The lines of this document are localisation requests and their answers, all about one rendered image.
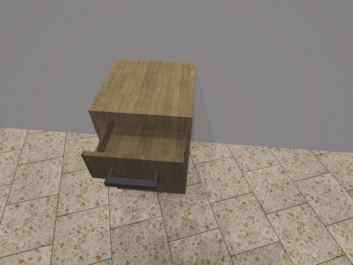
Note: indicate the drawer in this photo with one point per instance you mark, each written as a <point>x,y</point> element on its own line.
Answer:
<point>137,151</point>

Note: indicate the cabinet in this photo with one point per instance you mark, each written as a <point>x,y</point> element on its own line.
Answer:
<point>148,92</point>

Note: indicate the handle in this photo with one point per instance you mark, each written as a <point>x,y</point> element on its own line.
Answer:
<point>130,183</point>

